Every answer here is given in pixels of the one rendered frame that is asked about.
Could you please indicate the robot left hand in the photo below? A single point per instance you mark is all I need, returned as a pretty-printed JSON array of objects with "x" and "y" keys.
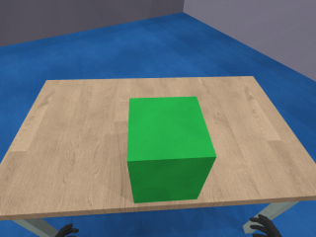
[{"x": 67, "y": 229}]

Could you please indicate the table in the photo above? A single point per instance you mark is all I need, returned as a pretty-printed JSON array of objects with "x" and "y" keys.
[{"x": 69, "y": 157}]

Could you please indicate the robot right hand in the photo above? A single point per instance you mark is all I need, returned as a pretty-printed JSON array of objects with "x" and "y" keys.
[{"x": 269, "y": 228}]

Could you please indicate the carton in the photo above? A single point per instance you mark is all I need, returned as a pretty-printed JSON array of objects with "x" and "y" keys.
[{"x": 169, "y": 149}]

